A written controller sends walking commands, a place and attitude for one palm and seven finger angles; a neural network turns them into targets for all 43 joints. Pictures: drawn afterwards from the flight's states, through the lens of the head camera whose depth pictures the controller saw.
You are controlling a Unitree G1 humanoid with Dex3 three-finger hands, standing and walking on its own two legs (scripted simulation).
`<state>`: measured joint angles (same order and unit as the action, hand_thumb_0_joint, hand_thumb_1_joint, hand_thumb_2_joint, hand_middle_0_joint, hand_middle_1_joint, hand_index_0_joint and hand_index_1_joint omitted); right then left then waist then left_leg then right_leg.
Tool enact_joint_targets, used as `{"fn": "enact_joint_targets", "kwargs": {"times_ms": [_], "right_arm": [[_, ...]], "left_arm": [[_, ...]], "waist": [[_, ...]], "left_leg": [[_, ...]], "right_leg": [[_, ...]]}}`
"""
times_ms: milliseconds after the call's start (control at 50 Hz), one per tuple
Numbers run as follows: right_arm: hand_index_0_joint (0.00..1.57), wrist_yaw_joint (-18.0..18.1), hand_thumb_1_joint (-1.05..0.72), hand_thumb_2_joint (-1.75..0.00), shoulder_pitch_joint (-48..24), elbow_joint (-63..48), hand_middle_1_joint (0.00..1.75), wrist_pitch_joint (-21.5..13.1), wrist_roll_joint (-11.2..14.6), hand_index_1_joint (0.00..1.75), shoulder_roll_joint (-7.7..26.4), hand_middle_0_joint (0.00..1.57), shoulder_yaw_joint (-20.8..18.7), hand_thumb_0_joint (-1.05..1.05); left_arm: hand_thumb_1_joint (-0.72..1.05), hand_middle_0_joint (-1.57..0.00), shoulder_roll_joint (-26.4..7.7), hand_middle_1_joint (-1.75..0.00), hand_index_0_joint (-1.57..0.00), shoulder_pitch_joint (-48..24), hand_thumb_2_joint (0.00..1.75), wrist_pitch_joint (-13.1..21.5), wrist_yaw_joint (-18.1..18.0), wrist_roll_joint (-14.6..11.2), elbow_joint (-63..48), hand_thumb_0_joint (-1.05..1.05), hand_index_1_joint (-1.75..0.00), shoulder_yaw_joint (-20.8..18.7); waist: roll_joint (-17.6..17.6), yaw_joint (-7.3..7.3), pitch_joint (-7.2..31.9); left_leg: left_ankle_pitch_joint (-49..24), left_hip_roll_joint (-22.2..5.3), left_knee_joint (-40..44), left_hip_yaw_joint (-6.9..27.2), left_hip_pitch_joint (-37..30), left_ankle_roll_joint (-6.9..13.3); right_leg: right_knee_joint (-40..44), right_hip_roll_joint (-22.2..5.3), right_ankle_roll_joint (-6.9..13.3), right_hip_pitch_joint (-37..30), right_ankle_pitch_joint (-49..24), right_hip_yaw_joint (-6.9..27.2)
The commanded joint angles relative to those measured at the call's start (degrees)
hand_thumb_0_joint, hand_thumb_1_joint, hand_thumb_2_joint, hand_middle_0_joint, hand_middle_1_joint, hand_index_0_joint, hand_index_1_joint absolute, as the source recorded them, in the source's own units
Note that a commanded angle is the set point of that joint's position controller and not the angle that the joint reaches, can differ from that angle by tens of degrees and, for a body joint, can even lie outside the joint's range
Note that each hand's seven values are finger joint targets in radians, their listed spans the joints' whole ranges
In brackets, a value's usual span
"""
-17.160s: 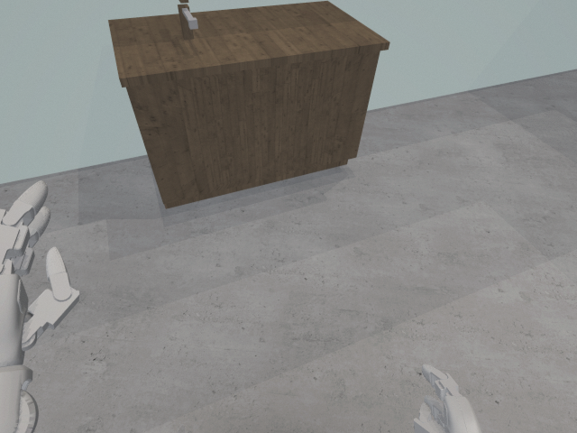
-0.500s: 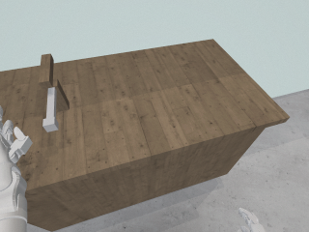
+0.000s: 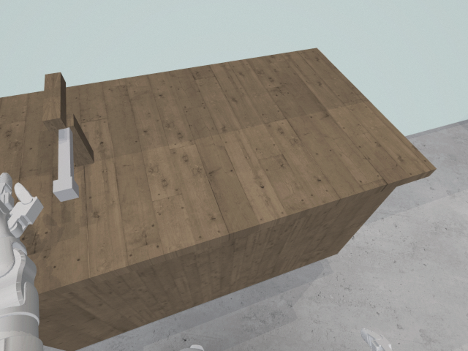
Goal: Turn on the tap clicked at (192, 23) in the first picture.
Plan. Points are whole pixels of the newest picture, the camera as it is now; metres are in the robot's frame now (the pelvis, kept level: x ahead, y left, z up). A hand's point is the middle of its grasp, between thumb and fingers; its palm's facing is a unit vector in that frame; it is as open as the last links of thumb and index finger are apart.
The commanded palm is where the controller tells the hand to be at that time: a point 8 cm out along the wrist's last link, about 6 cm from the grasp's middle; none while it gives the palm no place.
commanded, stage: reach beside the lever's end, fingers flat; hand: left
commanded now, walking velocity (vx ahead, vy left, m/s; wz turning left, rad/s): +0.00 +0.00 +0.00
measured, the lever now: (66, 189) +0.35 +0.30 +0.07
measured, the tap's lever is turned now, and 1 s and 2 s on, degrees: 0 1 27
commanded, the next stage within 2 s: push the lever round in 0.20 s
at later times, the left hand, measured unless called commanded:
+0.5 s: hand (40, 204) +0.32 +0.33 +0.07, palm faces +0.58 -0.81 -0.08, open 7.8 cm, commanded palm +0.27 +0.35 +0.07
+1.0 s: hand (62, 203) +0.33 +0.29 +0.07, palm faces +0.59 -0.80 -0.09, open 7.8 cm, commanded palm +0.28 +0.32 +0.07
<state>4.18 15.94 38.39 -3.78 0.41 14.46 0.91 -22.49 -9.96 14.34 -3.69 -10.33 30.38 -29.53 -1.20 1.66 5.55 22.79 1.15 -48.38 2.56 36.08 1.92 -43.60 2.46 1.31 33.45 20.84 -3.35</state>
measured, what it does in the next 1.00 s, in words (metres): stands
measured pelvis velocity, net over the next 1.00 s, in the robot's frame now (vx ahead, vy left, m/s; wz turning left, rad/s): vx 0.00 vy -0.02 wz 0.01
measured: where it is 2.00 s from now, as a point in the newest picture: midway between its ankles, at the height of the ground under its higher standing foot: outside the picture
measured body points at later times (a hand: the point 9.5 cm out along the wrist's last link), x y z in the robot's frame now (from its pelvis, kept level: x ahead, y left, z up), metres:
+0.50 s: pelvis +0.00 +0.00 +0.00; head +0.04 +0.01 +0.45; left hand +0.29 +0.37 +0.08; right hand +0.14 -0.25 -0.10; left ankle +0.01 +0.09 -0.70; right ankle +0.01 -0.11 -0.70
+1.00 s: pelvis +0.00 -0.02 +0.00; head +0.03 -0.01 +0.45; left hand +0.29 +0.33 +0.08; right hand +0.12 -0.27 -0.11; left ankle +0.01 +0.09 -0.70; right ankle +0.01 -0.11 -0.70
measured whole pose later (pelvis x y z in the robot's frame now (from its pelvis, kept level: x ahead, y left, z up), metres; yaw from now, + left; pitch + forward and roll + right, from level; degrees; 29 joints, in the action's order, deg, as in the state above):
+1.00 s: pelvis +0.00 -0.02 +0.00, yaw +1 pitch +9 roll -2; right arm 4.2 14.2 39.0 -3.0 0.3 14.2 0.9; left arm -17.8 -9.6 15.3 -9.9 -8.3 28.1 -24.9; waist -1.7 1.3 5.7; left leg 22.5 0.8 -48.2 3.4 34.8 0.8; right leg -44.5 2.8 2.6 32.5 21.2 -4.1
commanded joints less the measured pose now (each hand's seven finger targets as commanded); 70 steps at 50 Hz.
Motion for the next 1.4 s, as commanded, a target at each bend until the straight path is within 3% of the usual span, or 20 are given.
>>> {"fn": "enact_joint_targets", "kwargs": {"times_ms": [0, 100, 200, 220, 240, 280, 360, 480, 520, 640, 760, 820, 860, 920, 1000, 1120, 1140, 1180, 1320, 1380], "right_arm": [[0.2, -0.1, -0.9, -0.9, -0.7, -7.0, 0.3, -2.3, -0.3, 0.3, 9.3, 0.2, -3.9, 0.0], [0.2, 0.3, -0.9, -0.9, -1.9, -6.1, 0.3, -2.6, -0.2, 0.3, 9.1, 0.2, -3.8, 0.0], [0.2, 1.7, -0.9, -0.9, -2.8, -5.4, 0.3, -3.0, 0.1, 0.3, 9.3, 0.2, -3.2, 0.0], [0.2, 2.0, -0.9, -0.9, -3.0, -5.0, 0.3, -3.0, 0.2, 0.3, 9.3, 0.2, -3.1, 0.0], [0.2, 1.9, -0.9, -0.9, -2.7, -5.2, 0.3, -3.1, 0.0, 0.3, 9.1, 0.2, -3.1, 0.0], [0.2, 1.9, -0.9, -0.9, -2.4, -5.3, 0.3, -3.0, -0.2, 0.3, 9.3, 0.2, -3.2, 0.0], [0.2, 1.4, -0.9, -0.9, -2.4, -6.1, 0.3, -2.6, -0.1, 0.3, 8.8, 0.2, -3.0, 0.0], [0.2, 0.7, -0.9, -0.9, -2.3, -6.8, 0.3, -2.3, 0.0, 0.3, 8.9, 0.2, -3.1, 0.0], [0.2, 0.7, -0.9, -0.9, -2.3, -6.4, 0.3, -2.1, -0.1, 0.3, 8.9, 0.2, -3.1, 0.0], [0.2, 0.5, -0.9, -0.9, -2.8, -6.2, 0.3, -1.9, -0.1, 0.3, 8.5, 0.2, -3.3, 0.0], [0.2, 0.8, -0.9, -0.9, -3.1, -5.6, 0.3, -2.1, 0.0, 0.3, 8.6, 0.2, -3.2, 0.0], [0.2, 0.8, -0.9, -0.9, -3.1, -5.7, 0.3, -1.9, -0.1, 0.3, 8.6, 0.2, -3.3, 0.0], [0.2, 0.6, -0.9, -0.9, -3.1, -6.1, 0.3, -1.8, -0.1, 0.3, 8.4, 0.2, -3.2, 0.0], [0.2, 0.5, -0.9, -0.9, -3.3, -5.9, 0.3, -1.5, -0.1, 0.3, 8.4, 0.2, -3.2, 0.0], [0.2, 0.5, -0.9, -0.9, -3.6, -6.2, 0.3, -1.5, -0.1, 0.3, 8.2, 0.2, -2.9, 0.0], [0.2, 0.3, -0.9, -0.9, -3.6, -5.9, 0.3, -1.3, -0.4, 0.3, 8.2, 0.2, -3.2, 0.0], [0.2, 0.2, -0.9, -0.9, -3.7, -6.1, 0.3, -1.3, -0.4, 0.3, 8.0, 0.2, -3.0, 0.0], [0.2, 0.2, -0.9, -0.9, -3.9, -5.9, 0.3, -1.2, -0.5, 0.3, 7.9, 0.2, -3.0, 0.0], [0.2, -0.2, -0.9, -0.9, -3.9, -5.6, 0.3, -0.7, -1.0, 0.3, 7.9, 0.2, -3.2, 0.0], [0.2, -0.5, -0.9, -0.9, -4.0, -6.1, 0.3, -0.4, -1.2, 0.3, 7.5, 0.2, -3.4, 0.0]], "left_arm": [[0.9, -0.15, -16.4, -0.15, -0.15, -7.4, 0.9, 5.0, -1.8, -0.5, -16.5, 0.0, -0.15, -5.1], [0.9, -0.15, -12.7, -0.15, -0.15, -10.1, 0.9, 6.0, -1.6, -0.5, -17.9, 0.0, -0.15, -1.4], [0.9, -0.15, -13.0, -0.15, -0.15, -15.8, 0.9, 5.0, -1.1, -0.1, -15.5, 0.0, -0.15, 0.2], [0.9, -0.15, -14.9, -0.15, -0.15, -18.4, 0.9, 5.3, -1.6, 0.6, -16.9, 0.0, -0.15, -0.9], [0.9, -0.15, -13.7, -0.15, -0.15, -18.3, 0.9, 5.4, -1.6, 0.8, -16.8, 0.0, -0.15, 0.2], [0.9, -0.15, -15.1, -0.15, -0.15, -15.5, 0.9, 4.9, -1.8, 0.6, -14.5, 0.0, -0.15, -1.6], [0.9, -0.15, -13.8, -0.15, -0.15, -13.5, 0.9, 4.3, -1.7, 0.5, -14.2, 0.0, -0.15, -1.0], [0.9, -0.15, -11.8, -0.15, -0.15, -12.5, 0.9, 3.6, -2.8, 0.5, -14.5, 0.0, -0.15, 0.3], [0.9, -0.15, -14.0, -0.15, -0.15, -12.5, 0.9, 4.0, -3.8, 1.0, -14.9, 0.0, -0.15, -1.9], [0.9, -0.15, -11.8, -0.15, -0.15, -13.5, 0.9, 5.4, -4.3, 1.5, -17.0, 0.0, -0.15, 0.4], [0.9, -0.15, -10.1, -0.15, -0.15, -15.0, 0.9, 5.2, -4.8, 1.5, -15.7, 0.0, -0.15, 2.3], [0.9, -0.15, -12.0, -0.15, -0.15, -13.3, 0.9, 4.8, -5.6, 1.9, -15.4, 0.0, -0.15, 0.2], [0.9, -0.15, -10.0, -0.15, -0.15, -13.6, 0.9, 4.6, -5.9, 1.8, -15.2, 0.0, -0.15, 1.9], [0.9, -0.15, -12.2, -0.15, -0.15, -13.7, 0.9, 4.8, -6.6, 2.2, -15.1, 0.0, -0.15, -0.1], [0.9, -0.15, -9.4, -0.15, -0.15, -17.3, 0.9, 5.1, -6.8, 2.4, -14.0, 0.0, -0.15, 3.2], [0.9, -0.15, -9.4, -0.15, -0.15, -16.8, 0.9, 5.3, -9.3, 3.2, -14.2, 0.0, -0.15, 2.3], [0.9, -0.15, -7.0, -0.15, -0.15, -18.5, 0.9, 5.2, -9.6, 3.3, -14.3, 0.0, -0.15, 4.8], [0.9, -0.15, -6.4, -0.15, -0.15, -19.8, 0.9, 5.0, -10.6, 3.6, -13.9, 0.0, -0.15, 5.4], [0.9, -0.15, -6.6, -0.15, -0.15, -19.8, 0.9, 4.5, -15.0, 5.4, -14.1, 0.0, -0.15, 4.3], [0.9, -0.15, -4.3, -0.15, -0.15, -19.5, 0.9, 4.4, -16.5, 5.9, -15.4, 0.0, -0.15, 5.9]], "waist": [[-5.4, -2.48, 15.6], [-6.9, -0.72, 13.1], [-5.2, 0.36, 11.3], [-7.0, 0.28, 12.1], [-7.4, 0.08, 13.5], [-5.1, -0.59, 14.6], [-6.0, -1.61, 15.3], [-4.7, -1.28, 14.2], [-4.5, -1.76, 14.3], [-5.9, -0.77, 13.9], [-3.2, -0.11, 13.2], [-4.1, -1.21, 14.0], [-2.8, -0.85, 14.0], [-4.0, -1.21, 13.3], [-2.4, 0.27, 12.2], [-3.9, -0.65, 14.4], [-3.1, 0.44, 14.2], [-3.1, 0.55, 13.7], [-2.8, -0.14, 14.6], [-3.1, -0.13, 16.6]], "left_leg": [[-22.6, -1.0, 7.1, 3.4, -10.6, -2.2], [-18.3, -1.0, 7.4, 3.7, -10.8, -2.5], [-9.8, -0.6, 8.3, 4.2, -8.7, -1.9], [-10.2, -0.7, 8.3, 4.4, -9.6, -2.0], [-11.1, -0.6, 8.2, 4.4, -10.6, -2.1], [-12.4, -0.5, 7.8, 4.2, -9.9, -2.1], [-16.0, -0.5, 7.6, 3.7, -10.0, -2.2], [-16.2, -0.4, 7.3, 3.2, -9.4, -1.9], [-16.4, -0.5, 7.1, 3.1, -8.8, -1.7], [-15.3, -0.4, 7.0, 2.6, -9.0, -1.4], [-12.1, -0.2, 7.2, 2.7, -7.9, -1.0], [-13.1, -0.1, 7.3, 2.3, -7.8, -0.8], [-13.0, 0.1, 7.3, 2.0, -7.3, -0.6], [-12.3, 0.0, 7.3, 1.9, -6.8, -0.5], [-9.4, 0.2, 7.1, 1.6, -6.1, -0.1], [-10.8, 0.3, 6.6, 1.4, -6.6, -0.1], [-10.7, 0.3, 6.6, 1.5, -6.9, -0.1], [-9.7, 0.4, 6.6, 1.6, -6.4, -0.2], [-11.6, 0.3, 6.3, 1.6, -6.5, -0.3], [-14.3, 0.3, 6.0, 1.4, -7.7, -0.7]], "right_leg": [[3.7, 0.3, 0.6, -7.6, -13.9, 0.6], [3.9, 0.2, 0.7, -4.6, -10.2, 0.6], [4.4, -0.1, 0.7, -3.0, -5.9, 0.8], [4.3, -0.3, 0.9, -3.1, -6.0, 1.1], [4.1, -0.3, 0.9, -3.5, -6.5, 1.0], [4.2, -0.2, 0.9, -4.7, -7.6, 0.9], [3.9, -0.2, 0.9, -6.5, -10.4, 0.9], [4.3, -0.1, 0.8, -6.6, -11.5, 0.9], [4.2, -0.1, 0.8, -7.4, -12.0, 1.2], [4.3, -0.3, 0.8, -7.1, -11.7, 1.6], [4.8, -0.4, 0.6, -6.9, -10.2, 1.7], [4.9, -0.5, 0.6, -8.6, -11.5, 1.9], [5.0, -0.6, 0.5, -9.1, -12.2, 2.0], [5.2, -0.6, 0.6, -9.0, -11.6, 2.3], [5.7, -0.7, 0.3, -7.7, -9.7, 2.6], [5.5, -0.9, 0.4, -8.9, -11.3, 2.9], [5.3, -0.9, 0.2, -8.3, -11.3, 2.7], [5.5, -1.0, 0.2, -7.7, -10.3, 2.7], [5.2, -1.1, 0.4, -8.7, -12.2, 2.6], [4.6, -1.0, 0.5, -9.4, -14.6, 2.3]]}}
